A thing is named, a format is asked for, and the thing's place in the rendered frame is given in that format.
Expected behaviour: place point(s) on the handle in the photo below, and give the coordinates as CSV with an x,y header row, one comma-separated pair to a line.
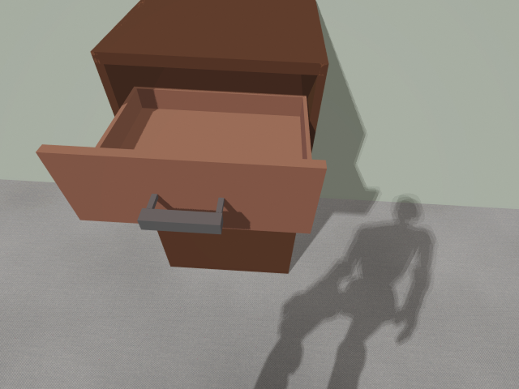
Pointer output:
x,y
181,221

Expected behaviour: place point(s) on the drawer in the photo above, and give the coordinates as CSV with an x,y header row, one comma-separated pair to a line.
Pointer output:
x,y
191,147

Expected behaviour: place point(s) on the cabinet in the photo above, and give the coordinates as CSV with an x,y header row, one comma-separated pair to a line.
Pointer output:
x,y
260,46

